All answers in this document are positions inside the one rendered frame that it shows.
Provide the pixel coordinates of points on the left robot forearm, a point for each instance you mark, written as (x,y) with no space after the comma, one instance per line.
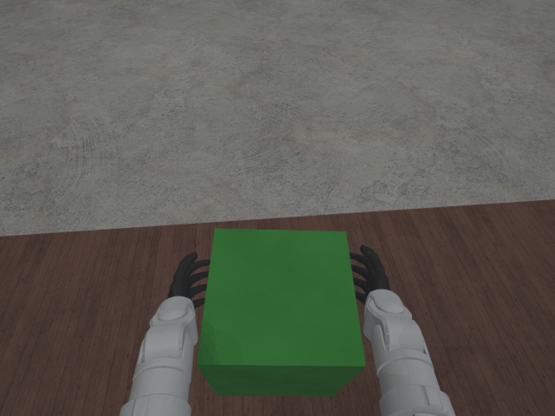
(163,371)

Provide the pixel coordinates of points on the carton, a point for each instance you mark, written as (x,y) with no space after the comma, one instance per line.
(280,315)

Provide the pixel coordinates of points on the right robot forearm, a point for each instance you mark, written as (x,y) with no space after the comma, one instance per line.
(402,362)

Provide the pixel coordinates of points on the right robot hand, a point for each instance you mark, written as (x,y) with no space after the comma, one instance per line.
(374,274)

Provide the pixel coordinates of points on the left robot hand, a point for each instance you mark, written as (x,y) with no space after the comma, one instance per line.
(183,280)

